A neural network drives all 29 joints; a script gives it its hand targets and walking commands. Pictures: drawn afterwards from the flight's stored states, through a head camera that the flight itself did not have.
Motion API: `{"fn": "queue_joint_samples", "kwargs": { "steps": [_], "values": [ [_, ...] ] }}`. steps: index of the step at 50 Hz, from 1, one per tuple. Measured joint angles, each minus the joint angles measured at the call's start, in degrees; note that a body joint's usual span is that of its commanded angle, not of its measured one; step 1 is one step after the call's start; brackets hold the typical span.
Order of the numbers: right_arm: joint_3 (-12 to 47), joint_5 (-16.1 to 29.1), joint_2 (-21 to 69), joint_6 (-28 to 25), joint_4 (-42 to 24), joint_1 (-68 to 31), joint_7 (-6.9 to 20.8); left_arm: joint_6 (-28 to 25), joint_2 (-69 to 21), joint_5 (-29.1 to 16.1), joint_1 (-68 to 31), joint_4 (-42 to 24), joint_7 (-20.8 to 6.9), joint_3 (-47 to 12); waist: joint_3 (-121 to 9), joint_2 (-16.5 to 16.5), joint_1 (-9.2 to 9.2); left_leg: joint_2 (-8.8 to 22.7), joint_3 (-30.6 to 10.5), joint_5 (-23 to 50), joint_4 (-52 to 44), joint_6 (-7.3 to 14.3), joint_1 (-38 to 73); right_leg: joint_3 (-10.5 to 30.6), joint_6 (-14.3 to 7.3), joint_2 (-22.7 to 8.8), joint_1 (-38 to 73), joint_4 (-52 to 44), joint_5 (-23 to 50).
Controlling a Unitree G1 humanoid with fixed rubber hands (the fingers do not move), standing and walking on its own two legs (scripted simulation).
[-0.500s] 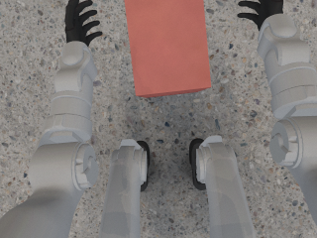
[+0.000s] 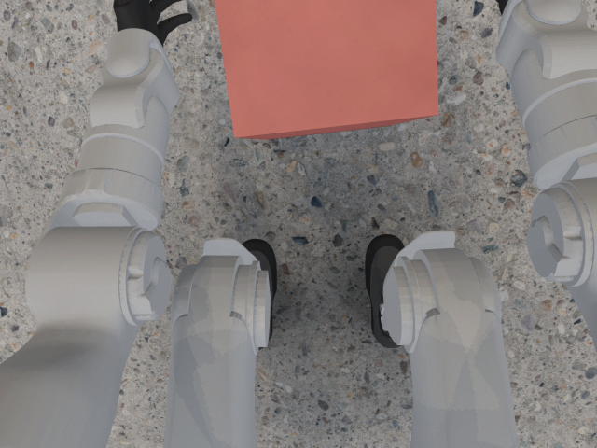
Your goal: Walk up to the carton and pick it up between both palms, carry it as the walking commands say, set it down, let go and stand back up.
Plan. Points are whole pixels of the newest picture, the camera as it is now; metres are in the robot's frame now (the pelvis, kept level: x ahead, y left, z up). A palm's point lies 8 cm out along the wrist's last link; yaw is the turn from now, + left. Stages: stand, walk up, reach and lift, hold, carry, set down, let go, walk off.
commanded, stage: reach and lift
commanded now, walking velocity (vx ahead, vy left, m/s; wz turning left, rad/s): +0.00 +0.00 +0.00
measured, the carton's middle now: (320, 26) +0.56 -0.02 -0.27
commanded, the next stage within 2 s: none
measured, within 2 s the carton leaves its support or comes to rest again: leaves its support in 1.68 s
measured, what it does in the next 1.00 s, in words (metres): stands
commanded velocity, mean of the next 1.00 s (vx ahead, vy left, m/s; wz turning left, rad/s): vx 0.00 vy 0.00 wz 0.00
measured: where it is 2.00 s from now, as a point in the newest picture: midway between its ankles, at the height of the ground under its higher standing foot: (321, 310)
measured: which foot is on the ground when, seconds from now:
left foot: down 0.00-1.00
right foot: down 0.00-1.00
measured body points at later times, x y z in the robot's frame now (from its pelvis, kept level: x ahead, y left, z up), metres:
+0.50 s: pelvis +0.00 +0.00 -0.03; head +0.37 -0.02 +0.22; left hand +0.55 +0.17 -0.21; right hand +0.56 -0.21 -0.21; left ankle +0.11 +0.12 -0.36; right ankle +0.11 -0.12 -0.36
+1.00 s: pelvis +0.00 +0.00 -0.02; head +0.37 -0.02 +0.21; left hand +0.55 +0.13 -0.21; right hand +0.56 -0.17 -0.21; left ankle +0.11 +0.12 -0.36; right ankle +0.11 -0.12 -0.36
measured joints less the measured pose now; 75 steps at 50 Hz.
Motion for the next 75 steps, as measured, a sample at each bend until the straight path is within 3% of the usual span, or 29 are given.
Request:
{"fn": "queue_joint_samples", "kwargs": {
  "steps": [14,36,58,68,75],
  "values": [
    [2.28,2.48,-0.58,-1.93,2.0,-1.99,-0.39,-1.69,0.77,-2.95,-2.09,2.1,0.31,-3.8,6.97,0.42,-0.17,0.11,0.23,-1.36,6.54,0.18,-0.48,-0.48,-0.27,-0.84,-0.23,6.45,-1.57],
    [3.14,2.87,0.53,-1.92,3.39,-3.52,-0.45,-1.77,-0.32,-3.22,-4.14,4.12,0.36,-3.95,6.69,0.48,-0.11,0.27,0.52,-0.4,5.83,0.38,-0.76,-0.34,-0.32,-1.08,-0.56,5.88,-0.7],
    [3.83,-0.27,4.0,-1.69,4.2,-6.25,-2.58,-2.24,-3.75,0.63,-6.06,4.03,2.4,-1.34,8.72,0.68,-0.26,-0.48,0.21,-0.73,5.1,-0.14,1.06,0.02,-0.05,-0.32,1.15,5.27,-0.96],
    [-2.77,-7.25,6.1,3.57,0.5,-4.33,-0.19,3.3,-5.12,7.95,-4.44,0.34,-1.16,7.41,7.92,1.22,-0.8,-1.45,-0.4,-1.89,7.69,-0.58,0.85,-0.28,-0.13,-0.22,1.19,7.78,-2.29],
    [-4.93,-8.53,7.27,4.86,-3.6,-0.57,1.07,4.92,-5.6,8.87,-2.41,-1.62,-2.44,8.89,6.28,1.56,-0.8,-1.97,-0.74,-3.16,9.08,-0.94,0.46,-0.44,-0.26,-0.08,0.77,9.19,-3.53]
  ]
}}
